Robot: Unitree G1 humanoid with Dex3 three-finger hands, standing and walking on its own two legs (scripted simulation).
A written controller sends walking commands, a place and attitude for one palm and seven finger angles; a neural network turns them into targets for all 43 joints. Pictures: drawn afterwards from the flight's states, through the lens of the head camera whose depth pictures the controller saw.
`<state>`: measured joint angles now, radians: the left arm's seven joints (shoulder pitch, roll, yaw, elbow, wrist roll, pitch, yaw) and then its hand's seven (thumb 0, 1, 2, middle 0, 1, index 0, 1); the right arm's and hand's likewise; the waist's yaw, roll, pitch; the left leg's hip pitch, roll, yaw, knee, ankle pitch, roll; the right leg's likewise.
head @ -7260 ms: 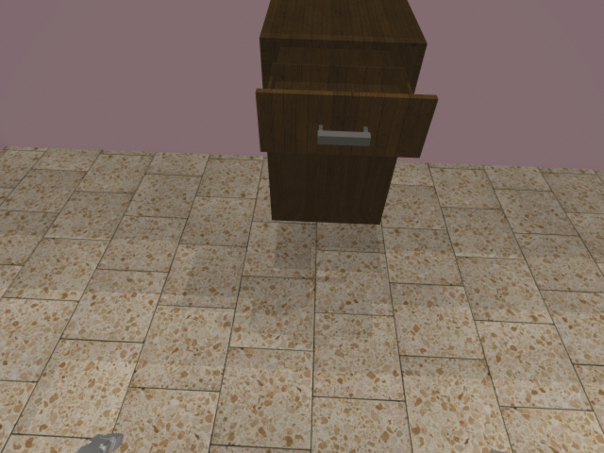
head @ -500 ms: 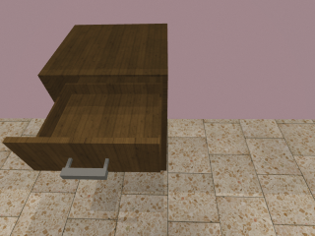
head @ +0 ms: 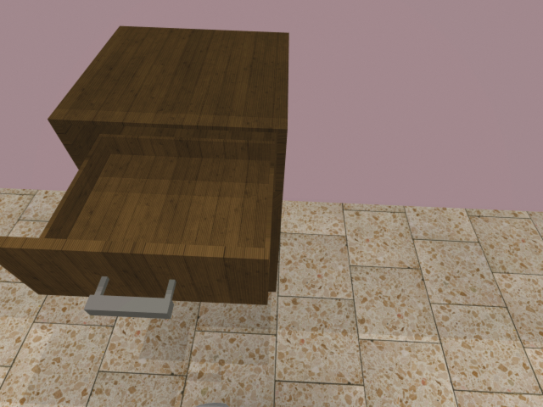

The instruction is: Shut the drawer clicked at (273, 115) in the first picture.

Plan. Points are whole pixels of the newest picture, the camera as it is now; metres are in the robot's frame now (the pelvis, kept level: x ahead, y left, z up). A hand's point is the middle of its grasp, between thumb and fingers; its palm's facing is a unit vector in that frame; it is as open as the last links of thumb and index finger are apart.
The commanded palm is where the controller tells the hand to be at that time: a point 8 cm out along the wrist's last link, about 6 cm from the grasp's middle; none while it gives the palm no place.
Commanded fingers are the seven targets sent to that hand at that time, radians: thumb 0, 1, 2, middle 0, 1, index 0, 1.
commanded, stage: come to a stop and stand still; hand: left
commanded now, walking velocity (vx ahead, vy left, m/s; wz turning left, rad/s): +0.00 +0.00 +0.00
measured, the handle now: (134, 294) +0.28 +0.26 -0.06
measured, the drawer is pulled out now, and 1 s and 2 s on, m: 0.30 0.30 0.30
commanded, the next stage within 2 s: look again from close up in 1.52 s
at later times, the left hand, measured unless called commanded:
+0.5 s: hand out of the picture -0.02 +0.17 -0.17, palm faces +0.04 -0.98 -0.19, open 7.3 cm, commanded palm none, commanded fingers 0.00 0.90 0.90 -0.20 -0.30 -0.20 -0.30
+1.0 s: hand out of the picture -0.04 +0.17 -0.17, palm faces +0.04 -0.99 -0.12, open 7.4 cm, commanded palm none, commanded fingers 0.00 0.90 0.90 -0.20 -0.30 -0.20 -0.30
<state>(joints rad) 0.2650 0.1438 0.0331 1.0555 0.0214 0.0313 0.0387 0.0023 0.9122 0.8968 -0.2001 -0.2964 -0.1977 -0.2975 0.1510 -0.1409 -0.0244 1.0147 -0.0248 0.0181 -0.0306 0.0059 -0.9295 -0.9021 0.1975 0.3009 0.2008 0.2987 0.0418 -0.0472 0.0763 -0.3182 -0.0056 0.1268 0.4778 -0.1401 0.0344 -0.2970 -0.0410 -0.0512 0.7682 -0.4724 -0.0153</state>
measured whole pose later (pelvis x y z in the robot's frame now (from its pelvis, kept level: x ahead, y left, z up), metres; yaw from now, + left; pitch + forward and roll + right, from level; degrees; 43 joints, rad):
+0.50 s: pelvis -0.04 +0.00 +0.01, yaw +1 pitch -2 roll -1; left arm 0.32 0.18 0.01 0.96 0.02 0.01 0.04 0.00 0.92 0.90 -0.20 -0.30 -0.20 -0.30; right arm 0.33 -0.16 -0.01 1.02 -0.03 0.03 0.00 0.01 -0.91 -0.90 0.20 0.30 0.20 0.30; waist -0.01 -0.03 0.01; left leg -0.31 0.00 0.05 0.52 -0.21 0.04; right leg -0.23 0.01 -0.09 0.51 -0.27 -0.04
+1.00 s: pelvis -0.01 +0.03 +0.01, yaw +0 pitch +0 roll -1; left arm 0.37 0.12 -0.02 1.09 0.02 -0.02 0.04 0.00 0.91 0.90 -0.20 -0.30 -0.20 -0.30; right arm 0.30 -0.13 0.01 1.12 -0.01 -0.02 -0.02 0.02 -0.93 -0.90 0.20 0.30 0.20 0.30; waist 0.01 -0.03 0.01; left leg -0.25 -0.04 0.08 0.45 -0.20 0.08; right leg -0.17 -0.02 -0.06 0.43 -0.26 0.01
